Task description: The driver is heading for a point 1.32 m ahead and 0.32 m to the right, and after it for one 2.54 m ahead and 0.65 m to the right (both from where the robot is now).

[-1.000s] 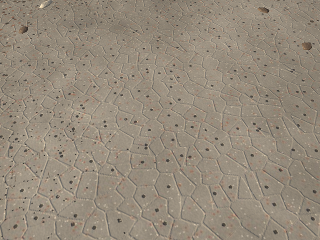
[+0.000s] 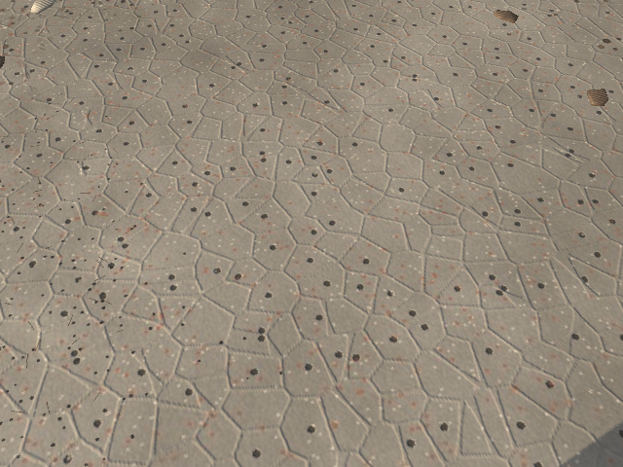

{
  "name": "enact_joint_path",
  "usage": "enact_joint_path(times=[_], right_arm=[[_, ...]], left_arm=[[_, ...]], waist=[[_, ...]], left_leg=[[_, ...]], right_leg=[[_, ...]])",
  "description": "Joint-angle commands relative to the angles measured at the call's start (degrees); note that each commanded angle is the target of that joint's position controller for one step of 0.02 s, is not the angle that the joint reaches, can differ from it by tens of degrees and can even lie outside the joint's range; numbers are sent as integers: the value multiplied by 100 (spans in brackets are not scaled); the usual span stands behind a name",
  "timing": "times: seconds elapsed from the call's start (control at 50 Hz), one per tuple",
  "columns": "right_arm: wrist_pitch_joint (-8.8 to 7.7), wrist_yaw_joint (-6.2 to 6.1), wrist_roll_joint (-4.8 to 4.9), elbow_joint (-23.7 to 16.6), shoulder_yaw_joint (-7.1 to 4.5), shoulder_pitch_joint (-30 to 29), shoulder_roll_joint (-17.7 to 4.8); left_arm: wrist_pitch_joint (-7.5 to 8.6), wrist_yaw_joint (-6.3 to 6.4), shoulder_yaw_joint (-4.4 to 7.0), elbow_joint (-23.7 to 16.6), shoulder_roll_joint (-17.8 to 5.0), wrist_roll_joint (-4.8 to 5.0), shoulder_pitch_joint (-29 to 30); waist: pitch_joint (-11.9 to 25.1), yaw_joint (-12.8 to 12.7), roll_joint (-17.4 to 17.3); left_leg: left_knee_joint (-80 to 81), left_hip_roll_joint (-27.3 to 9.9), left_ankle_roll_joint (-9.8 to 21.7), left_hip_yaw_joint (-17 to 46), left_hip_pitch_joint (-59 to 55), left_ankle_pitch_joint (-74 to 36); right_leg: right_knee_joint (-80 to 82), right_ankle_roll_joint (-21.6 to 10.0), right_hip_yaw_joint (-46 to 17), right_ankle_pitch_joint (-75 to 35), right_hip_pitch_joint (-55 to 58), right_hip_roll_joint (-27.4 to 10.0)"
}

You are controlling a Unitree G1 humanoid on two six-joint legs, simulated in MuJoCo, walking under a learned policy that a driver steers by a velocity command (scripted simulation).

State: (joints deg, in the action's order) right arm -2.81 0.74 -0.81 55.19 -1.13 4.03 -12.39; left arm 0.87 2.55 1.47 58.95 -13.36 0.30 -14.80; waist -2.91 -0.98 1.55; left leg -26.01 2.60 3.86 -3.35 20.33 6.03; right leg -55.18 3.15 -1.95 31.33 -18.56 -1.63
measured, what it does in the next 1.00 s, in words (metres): steps on the spot: right foot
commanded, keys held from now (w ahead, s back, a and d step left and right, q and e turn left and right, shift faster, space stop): no key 1.00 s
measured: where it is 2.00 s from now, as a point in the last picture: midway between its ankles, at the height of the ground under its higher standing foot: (322, 451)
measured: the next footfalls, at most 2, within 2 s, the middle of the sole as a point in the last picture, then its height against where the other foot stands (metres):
right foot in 0.12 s outside the picture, level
right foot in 1.78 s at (382, 452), level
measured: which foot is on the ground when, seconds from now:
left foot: down 0.00-1.00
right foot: up 0.00-0.10, down 0.12-1.00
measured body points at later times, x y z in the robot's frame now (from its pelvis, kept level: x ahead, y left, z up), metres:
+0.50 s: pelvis +0.07 -0.02 +0.01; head +0.08 -0.03 +0.45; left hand +0.08 +0.22 -0.15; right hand +0.14 -0.28 -0.14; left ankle +0.09 +0.09 -0.73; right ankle +0.03 -0.14 -0.73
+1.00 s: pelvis +0.07 -0.03 +0.01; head +0.08 -0.03 +0.46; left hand +0.07 +0.22 -0.15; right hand +0.13 -0.28 -0.15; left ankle +0.09 +0.09 -0.73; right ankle +0.03 -0.14 -0.73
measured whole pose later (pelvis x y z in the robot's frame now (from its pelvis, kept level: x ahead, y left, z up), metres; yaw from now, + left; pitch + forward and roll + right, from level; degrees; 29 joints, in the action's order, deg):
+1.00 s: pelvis +0.07 -0.03 +0.01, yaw +1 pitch -1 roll +0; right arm 0.7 -2.3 0.3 64.4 -2.1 8.2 -12.0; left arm 0.7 2.5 1.7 62.8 -10.5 -0.2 -15.8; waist -2.4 0.1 -0.1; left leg -27.3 0.3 0.7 -0.7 13.1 12.9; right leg -26.2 -0.4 1.4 17.9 -7.0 -0.1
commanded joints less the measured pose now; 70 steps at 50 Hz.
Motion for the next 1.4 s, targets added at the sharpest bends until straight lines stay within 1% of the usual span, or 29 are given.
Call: enact_joint_path(times=[0.02, 0.06, 0.08, 0.1, 0.12, 0.14, 0.16, 0.2, 0.24, 0.28, 0.38, 0.56, 1.02, 1.04, 1.06, 1.1, 1.12, 1.14, 1.18, 1.2, 1.22, 1.24, 1.28, 1.3, 1.32, 1.34, 1.36, 1.38, 1.4], right_arm=[[-23, -83, -84, -238, -117, -277, -708], [29, -139, 17, -229, -129, -335, -786], [59, -155, 78, -206, -126, -354, -786], [75, -159, 111, -125, -96, -219, -684], [89, -152, 90, -28, -70, -46, -618], [127, -163, 66, -26, -112, 107, -690], [151, -202, 35, -25, -106, 63, -665], [152, -252, 35, 55, -98, 235, -595], [140, -260, 39, 174, -101, 423, -600], [125, -243, 55, 239, -98, 452, -581], [159, -224, 98, 347, -102, 449, -588], [272, -276, 118, 531, -133, 486, -635], [314, -322, 105, 798, -186, 490, -522], [319, -324, 104, 863, -174, 602, -461], [328, -330, 137, 884, -196, 644, -495], [280, -334, 174, 830, -234, 623, -556], [200, -315, 182, 751, -226, 522, -508], [94, -279, 199, 669, -211, 404, -415], [-96, -167, 240, 512, -172, 177, -199], [-157, -119, 250, 465, -185, 126, -257], [-205, -83, 281, 438, -182, 194, -244], [-246, -61, 310, 447, -184, 316, -248], [-282, -58, 313, 814, -276, 1158, -321], [-265, -66, 267, 1040, -379, 1849, -506], [-274, -89, 246, 1202, -546, 2753, -1055], [-335, -14, 199, 1246, -543, 3251, -1290], [-411, -32, 130, 1118, -383, 2707, -852], [-454, -32, 138, 940, -300, 2259, -574], [-463, -7, 128, 830, -249, 1927, -512]], left_arm=[[-125, 117, 61, 21, -217, -37, -796], [-181, 87, 66, 62, -222, -59, -771], [-203, 51, 72, 98, -225, -98, -777], [-227, 21, 84, 72, -293, -181, -693], [-241, 19, 85, -35, -405, -227, -542], [-231, 34, 153, -70, -756, -161, -377], [-169, 23, 175, -28, -751, -104, -256], [-17, 6, 137, -6, -521, -119, -46], [99, -18, 126, 5, -420, -90, -5], [140, -34, 130, 55, -430, -53, -117], [105, -44, 125, 124, -444, -43, -255], [45, -47, 112, 188, -376, -37, -310], [13, 15, 97, 317, -222, -52, -487], [7, 21, 90, 386, -173, -46, -621], [-7, 34, 117, 402, -229, -9, -667], [10, 67, 174, 277, -390, 46, -620], [67, 68, 193, 250, -437, 78, -734], [143, 54, 228, 272, -526, 115, -946], [264, 13, 353, 307, -838, 141, -1126], [304, -5, 351, 243, -782, 110, -1067], [345, -32, 341, 182, -750, 100, -956], [364, -65, 330, 102, -709, 137, -782], [328, -117, 320, -41, -695, 176, -426], [350, -129, 307, -150, -697, 155, -232], [407, -137, 220, -337, -374, 136, -38], [516, -122, 154, -518, -98, 144, 1], [572, -154, 210, -505, -290, 270, 8], [593, -203, 212, -461, -314, 333, -36], [598, -210, 237, -421, -316, 301, -44]], waist=[[624, -200, -805], [745, -273, -710], [673, -324, -693], [530, -307, -611], [220, -227, -471], [-101, 27, -57], [-254, 37, 240], [-130, 152, 448], [81, 180, 349], [239, 135, 163], [415, 75, -47], [345, 95, -133], [62, 113, -126], [186, 110, -118], [86, 109, -77], [-364, 79, 25], [-562, 12, 90], [-659, -80, 268], [-761, -138, 897], [-810, -110, 783], [-834, -15, 743], [-822, 109, 672], [-531, 513, 490], [-254, 786, 248], [63, 1079, -1131], [401, 1098, -1993], [61, 750, -1073], [-162, 563, -709], [-234, 401, -472]], left_leg=[[1170, -1330, 896, 1330, -50, -256], [1234, -1278, 808, 1297, 138, 834], [1277, -1188, 667, 1230, 390, 1552], [1335, -1059, 415, 1174, 622, 2274], [1311, -909, 132, 1094, 763, 2730], [1242, -622, -74, 815, 525, 2588], [960, -451, -182, 609, -41, 2111], [542, -415, -126, 527, -663, 1276], [348, -393, -47, 465, -826, 660], [265, -412, -16, 462, -900, 175], [90, -438, -20, 453, -1090, -653], [19, -468, -58, 484, -1285, -1016], [196, -460, -123, 506, -1148, -307], [190, -386, -116, 430, -1187, 328], [85, -263, -82, 328, -1044, 1366], [-107, -195, 30, 320, -350, 3058], [-244, -232, 66, 365, -20, 3186], [-557, -234, 44, 313, 328, 2903], [-1671, -245, 2, 22, 939, 1806], [-1969, -393, 82, 152, 1093, 1873], [-1934, -475, 159, 214, 1110, 2091], [-1463, -498, 211, 171, 845, 2178], [-297, -121, 157, -234, -1018, 1292], [-184, -178, 168, 71, -1994, 975], [739, -1313, 665, 2019, -2921, 1628], [1593, -2405, 1357, 4317, -3419, 1655], [1481, -2580, 1312, 4114, -3141, 1708], [1455, -2362, 1055, 3292, -2857, 1497], [1531, -2127, 816, 2571, -2630, 1148]], right_leg=[[1044, 32, 10, -237, 510, -142], [1935, -62, 134, -1355, 1042, -96], [2338, -143, 220, -1917, 1371, -34], [2552, -247, 194, -2092, 1533, -53], [2933, -385, -28, -1970, 1401, -257], [3077, -546, -83, -1055, 691, -306], [3295, -596, -109, -440, 36, -229], [3541, -471, -148, -721, -185, -250], [3478, -400, -140, -1355, 74, -247], [3340, -406, -90, -1914, 318, -216], [3195, -442, -12, -2698, 596, -170], [3222, -449, 59, -3087, 688, -124], [3421, -426, 159, -2184, 551, -42], [3448, -451, 213, -1585, 593, 12], [3430, -543, 216, -688, 478, 59], [3494, -821, -96, 958, 123, -102], [3616, -975, -411, 1322, 77, -310], [3830, -1170, -889, 1503, 264, -631], [4494, -1673, -2199, 1574, 719, -1604], [4587, -1767, -2415, 1294, 704, -1789], [4512, -1742, -2354, 961, 715, -1814], [4364, -1595, -2021, 594, 667, -1660], [3778, -1183, -996, -289, -112, -981], [2995, -989, -533, -1381, -614, -646], [851, -558, 419, -1851, -1589, 87], [-812, -451, 201, -98, -2538, 525], [-1753, -618, -404, -167, -3027, 148], [-1925, -791, -559, -771, -3142, -63], [-1722, -877, -538, -1321, -3087, -253]])
Over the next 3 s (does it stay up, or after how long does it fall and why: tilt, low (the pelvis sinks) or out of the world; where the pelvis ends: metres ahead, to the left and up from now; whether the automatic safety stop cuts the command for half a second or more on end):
stays up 0.94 -0.28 0.01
